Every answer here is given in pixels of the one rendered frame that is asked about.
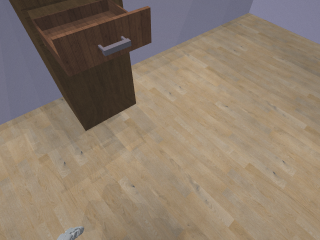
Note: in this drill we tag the handle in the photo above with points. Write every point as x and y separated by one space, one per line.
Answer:
115 47

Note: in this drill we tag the drawer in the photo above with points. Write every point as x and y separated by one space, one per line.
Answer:
73 35

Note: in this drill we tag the robot left hand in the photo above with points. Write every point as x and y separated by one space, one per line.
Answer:
71 233

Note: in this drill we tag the cabinet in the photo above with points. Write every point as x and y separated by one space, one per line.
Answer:
94 95

